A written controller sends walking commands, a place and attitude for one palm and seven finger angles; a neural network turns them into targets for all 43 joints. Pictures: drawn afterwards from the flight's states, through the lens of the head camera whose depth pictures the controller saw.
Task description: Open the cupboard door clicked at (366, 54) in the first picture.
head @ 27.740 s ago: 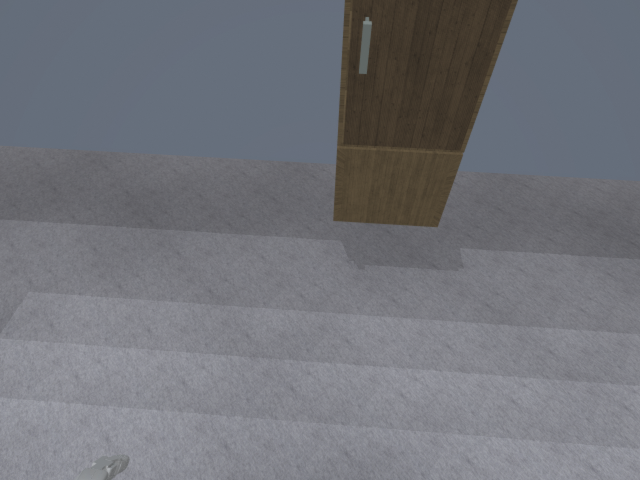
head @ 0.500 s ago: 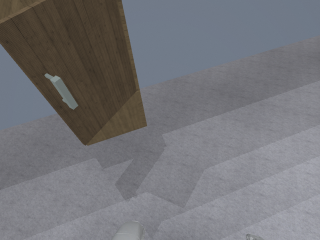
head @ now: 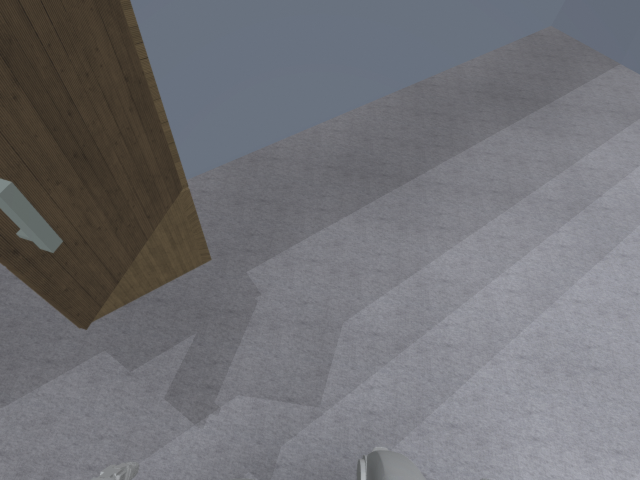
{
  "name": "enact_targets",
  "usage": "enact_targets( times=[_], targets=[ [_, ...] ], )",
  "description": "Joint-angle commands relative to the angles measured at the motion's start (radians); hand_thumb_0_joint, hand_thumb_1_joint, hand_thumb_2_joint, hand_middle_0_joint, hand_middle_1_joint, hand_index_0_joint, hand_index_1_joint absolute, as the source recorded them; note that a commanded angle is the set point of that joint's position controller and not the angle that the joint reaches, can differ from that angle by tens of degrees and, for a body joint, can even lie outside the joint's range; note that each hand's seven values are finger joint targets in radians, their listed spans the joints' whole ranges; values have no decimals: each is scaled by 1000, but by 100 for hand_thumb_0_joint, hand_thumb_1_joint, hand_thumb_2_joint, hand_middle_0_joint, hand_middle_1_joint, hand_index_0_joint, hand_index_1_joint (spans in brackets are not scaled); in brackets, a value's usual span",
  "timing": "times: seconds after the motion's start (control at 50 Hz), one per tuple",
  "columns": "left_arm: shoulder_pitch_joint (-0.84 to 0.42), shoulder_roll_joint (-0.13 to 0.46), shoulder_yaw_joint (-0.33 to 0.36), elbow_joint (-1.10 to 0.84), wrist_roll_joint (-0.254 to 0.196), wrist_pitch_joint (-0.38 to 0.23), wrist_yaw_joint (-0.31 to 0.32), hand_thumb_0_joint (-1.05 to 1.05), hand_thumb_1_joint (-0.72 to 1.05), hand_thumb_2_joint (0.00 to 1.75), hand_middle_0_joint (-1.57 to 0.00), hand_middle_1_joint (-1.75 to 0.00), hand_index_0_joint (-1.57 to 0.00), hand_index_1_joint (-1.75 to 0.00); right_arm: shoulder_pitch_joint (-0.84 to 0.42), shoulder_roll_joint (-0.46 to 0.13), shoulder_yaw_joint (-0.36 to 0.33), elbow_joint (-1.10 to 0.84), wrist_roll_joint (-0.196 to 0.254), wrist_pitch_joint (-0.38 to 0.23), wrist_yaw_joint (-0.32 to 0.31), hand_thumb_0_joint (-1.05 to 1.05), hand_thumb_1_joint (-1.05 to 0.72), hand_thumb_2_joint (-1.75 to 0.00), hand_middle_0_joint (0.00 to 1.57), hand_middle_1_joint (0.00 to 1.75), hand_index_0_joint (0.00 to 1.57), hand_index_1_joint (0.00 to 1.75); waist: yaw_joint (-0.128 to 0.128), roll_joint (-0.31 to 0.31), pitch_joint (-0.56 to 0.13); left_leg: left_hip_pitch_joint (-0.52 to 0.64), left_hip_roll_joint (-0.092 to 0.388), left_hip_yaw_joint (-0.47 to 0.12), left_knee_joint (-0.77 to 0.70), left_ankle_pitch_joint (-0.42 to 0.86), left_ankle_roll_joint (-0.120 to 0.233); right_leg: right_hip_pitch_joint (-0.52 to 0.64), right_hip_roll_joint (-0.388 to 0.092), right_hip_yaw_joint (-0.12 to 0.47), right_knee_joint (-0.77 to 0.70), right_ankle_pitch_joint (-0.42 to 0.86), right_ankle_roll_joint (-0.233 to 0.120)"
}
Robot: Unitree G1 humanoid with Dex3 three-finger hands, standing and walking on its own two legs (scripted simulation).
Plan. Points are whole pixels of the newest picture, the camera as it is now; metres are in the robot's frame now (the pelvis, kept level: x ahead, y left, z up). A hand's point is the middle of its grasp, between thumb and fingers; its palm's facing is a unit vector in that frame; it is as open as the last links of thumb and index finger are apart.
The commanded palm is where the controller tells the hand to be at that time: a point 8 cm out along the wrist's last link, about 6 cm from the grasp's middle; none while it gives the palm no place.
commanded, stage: walk to a spot facing it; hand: left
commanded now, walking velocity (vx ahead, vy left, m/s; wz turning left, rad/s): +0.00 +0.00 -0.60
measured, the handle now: (14, 214) +0.40 +0.48 +0.01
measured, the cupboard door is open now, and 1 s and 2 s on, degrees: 37 37 37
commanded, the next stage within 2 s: turn to face it in 1.62 s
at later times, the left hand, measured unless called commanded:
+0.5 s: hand (230, 430) +0.19 +0.15 -0.18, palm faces -0.34 -0.92 -0.18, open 7.4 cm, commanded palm none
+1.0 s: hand (378, 336) +0.36 -0.07 -0.17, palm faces -0.61 -0.76 -0.21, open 7.3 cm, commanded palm none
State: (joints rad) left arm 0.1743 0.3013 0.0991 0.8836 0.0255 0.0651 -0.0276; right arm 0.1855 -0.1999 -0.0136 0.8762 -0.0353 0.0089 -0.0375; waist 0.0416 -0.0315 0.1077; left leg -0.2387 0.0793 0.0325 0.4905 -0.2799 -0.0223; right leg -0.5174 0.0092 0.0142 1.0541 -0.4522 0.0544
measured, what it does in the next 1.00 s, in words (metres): walks ahead, turning right: right foot, then left foot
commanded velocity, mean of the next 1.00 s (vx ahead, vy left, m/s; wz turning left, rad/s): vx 0.25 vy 0.00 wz -0.53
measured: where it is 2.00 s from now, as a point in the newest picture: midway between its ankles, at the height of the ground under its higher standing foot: (462, 381)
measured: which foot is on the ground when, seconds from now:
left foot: down 0.00-0.16, up 0.18-0.44, down 0.46-0.88, up 0.90-1.00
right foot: up 0.00-0.14, down 0.16-0.44, up 0.46-0.84, down 0.86-1.00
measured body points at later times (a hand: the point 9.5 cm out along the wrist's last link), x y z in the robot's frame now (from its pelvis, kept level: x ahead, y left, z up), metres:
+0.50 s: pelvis +0.04 -0.01 -0.01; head +0.08 -0.01 +0.43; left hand +0.21 +0.19 -0.16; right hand -0.01 -0.27 -0.14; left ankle +0.07 +0.09 -0.74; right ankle -0.02 -0.14 -0.71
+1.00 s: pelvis +0.15 -0.15 -0.01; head +0.20 -0.20 +0.43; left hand +0.39 -0.03 -0.15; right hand -0.02 -0.31 -0.17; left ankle +0.18 +0.03 -0.64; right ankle +0.14 -0.21 -0.74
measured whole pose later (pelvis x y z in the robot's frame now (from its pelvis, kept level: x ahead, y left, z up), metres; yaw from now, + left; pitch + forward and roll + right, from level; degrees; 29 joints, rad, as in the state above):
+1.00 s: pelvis +0.15 -0.15 -0.01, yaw -37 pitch +1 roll +1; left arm 0.12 0.19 0.06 0.92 0.02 -0.04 -0.02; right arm 0.33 -0.16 -0.04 1.04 -0.02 0.00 -0.01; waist -0.05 0.00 0.13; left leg -0.44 0.15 0.06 1.22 -0.38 -0.05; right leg -0.34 0.04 -0.10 0.59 -0.27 -0.10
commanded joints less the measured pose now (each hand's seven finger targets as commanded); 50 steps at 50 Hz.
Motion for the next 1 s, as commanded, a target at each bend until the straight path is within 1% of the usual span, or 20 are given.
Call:
enact_targets(
  times=[0.0, 0.1, 0.12, 0.14, 0.2, 0.38, 0.4, 0.42, 0.44, 0.46, 0.54, 0.6, 0.74, 0.78, 0.82, 0.84, 0.86, 0.88, 0.92, 0.98],
  targets=[
    [-51, 5, -11, -94, -4, -23, -14, 0, 90, 90, -20, -30, -20, -30, 79, -217, -71, -42, 0, -17, -4, 0, -90, -90, 20, 30, 20, 30, -69, 270, -143, 113, 219, -30, -83, 549, 140, 72, -15, -76, -186, 32, -5],
    [75, 74, -1, -49, -3, -46, -6, 0, 90, 90, -20, -30, -20, -30, 66, -234, -84, -41, 15, -9, 7, 0, -90, -90, 20, 30, 20, 30, -1, 149, -195, -13, 178, 69, 176, 400, 25, 433, -33, -61, -613, 371, -67],
    [124, 185, 22, -34, 8, -56, 11, 0, 90, 90, -20, -30, -20, -30, 70, -159, -71, -70, 26, -7, 14, 0, -90, -90, 20, 30, 20, 30, 16, -180, -230, -259, 50, 164, 394, 18, -41, 628, -277, 264, -659, 712, -159],
    [176, 235, 27, -17, -5, -54, 24, 0, 90, 90, -20, -30, -20, -30, 15, -148, -57, -101, 28, 2, 8, 0, -90, -90, 20, 30, 20, 30, 59, -250, -213, -343, -7, 78, 570, -390, -51, 583, -424, 386, -658, 973, -269],
    [58, 157, 25, -44, 1, -44, 51, 0, 90, 90, -20, -30, -20, -30, 2, -145, -59, -64, 28, 9, -3, 0, -90, -90, 20, 30, 20, 30, 6, -220, -194, -374, 30, -42, 664, -267, -50, 501, -289, 306, -609, 797, -283],
    [-88, 132, 20, -81, 2, -46, 16, 0, 90, 90, -20, -30, -20, -30, 189, -115, -59, -12, 13, -17, 27, 0, -90, -90, 20, 30, 20, 30, -111, -122, -73, 115, -67, 84, 72, -76, -36, 31, -134, 323, -722, -201, -196],
    [-96, 85, 7, -94, -2, -44, 11, 0, 90, 90, -20, -30, -20, -30, 280, -158, -65, 15, 10, -29, 16, 0, -90, -90, 20, 30, 20, 30, -151, 14, -88, 253, -2, 1, -77, -172, -11, -85, -64, 267, -585, -219, -152],
    [-87, -8, -10, -122, -12, -41, 2, 0, 90, 90, -20, -30, -20, -30, 355, -264, -88, 32, -13, -39, 8, 0, -90, -90, 20, 30, 20, 30, -175, 366, -79, 320, 284, -381, -276, -477, 75, -261, 94, 90, -226, -219, -87],
    [-168, 8, -10, -171, -4, -54, -6, 0, 90, 90, -20, -30, -20, -30, 376, -300, -89, 24, -8, -50, -5, 0, -90, -90, 20, 30, 20, 30, -176, 312, -39, 227, 461, -579, -383, -538, 163, -300, 10, 41, -61, -153, -68],
    [-165, 18, 3, -161, 10, -62, -17, 0, 90, 90, -20, -30, -20, -30, 333, -288, -82, 9, -14, -58, 2, 0, -90, -90, 20, 30, 20, 30, -148, 198, -52, 142, 443, -598, -401, -535, 183, -258, -20, 67, 73, -82, -69],
    [-69, -41, -2, -75, 14, -53, -38, 0, 90, 90, -20, -30, -20, -30, 216, -137, -38, 10, 3, -81, -1, 0, -90, -90, 20, 30, 20, 30, -57, 189, -37, 146, 227, -80, -300, 23, 61, -227, -75, -12, 153, 219, -36],
    [-103, -65, -18, -73, 9, -54, -38, 0, 90, 90, -20, -30, -20, -30, 328, -119, -36, 68, 6, -91, -2, 0, -90, -90, 20, 30, 20, 30, -86, 175, -90, 276, 222, 50, -232, 372, 79, -239, -69, -58, 66, 238, -34],
    [-231, -70, -29, -93, 3, -63, -40, 0, 90, 90, -20, -30, -20, -30, 365, -124, -45, 112, -6, -77, 8, 0, -90, -90, 20, 30, 20, 30, -115, 217, -24, 247, 284, 173, -211, 385, 103, -70, -60, -139, -330, 196, -79],
    [-161, -52, -21, -68, 5, -69, -35, 0, 90, 90, -20, -30, -20, -30, 344, -141, -49, 113, -3, -74, 10, 0, -90, -90, 20, 30, 20, 30, -76, 199, -59, 221, 292, 206, -114, 557, 96, 85, -15, -175, -374, 155, -111],
    [155, 18, 7, 32, 6, -90, -23, 0, 90, 90, -20, -30, -20, -30, 257, -160, -49, 91, 14, -73, 18, 0, -90, -90, 20, 30, 20, 30, 82, 101, -204, 46, 221, 278, 251, 609, 36, 539, 16, -169, -494, 211, -158],
    [325, 145, 41, 73, 9, -101, -4, 0, 90, 90, -20, -30, -20, -30, 233, -95, -41, 51, 35, -74, 34, 0, -90, -90, 20, 30, 20, 30, 151, -177, -314, -267, 92, 294, 587, 116, -9, 821, -245, 226, -593, 146, -255],
    [359, 215, 51, 94, -18, -98, 11, 0, 90, 90, -20, -30, -20, -30, 161, -71, -40, 5, 38, -74, 27, 0, -90, -90, 20, 30, 20, 30, 137, -248, -310, -479, -11, 153, 852, -358, -25, 843, -429, 576, -742, 297, -341],
    [280, 190, 43, 66, -19, -101, 22, 0, 90, 90, -20, -30, -20, -30, 107, -94, -51, 11, 31, -72, 24, 0, -90, -90, 20, 30, 20, 30, 113, -187, -243, -516, 41, 3, 921, -250, -11, 704, -413, 540, -769, 264, -328],
    [113, 72, 6, 28, -18, -108, 31, 0, 90, 90, -20, -30, -20, -30, 94, -71, -56, 41, 17, -57, 22, 0, -90, -90, 20, 30, 20, 30, 0, -11, -119, -424, 104, -32, 822, -79, -22, 426, -324, 325, -795, 302, -273],
    [56, 16, -3, 26, -4, -127, 34, 0, 90, 90, -20, -30, -20, -30, 190, -29, -52, 91, 4, -26, 29, 0, -90, -90, 20, 30, 20, 30, -76, -50, -127, -316, 90, -5, 664, -10, -36, 317, -232, 166, -828, 359, -244]
  ],
)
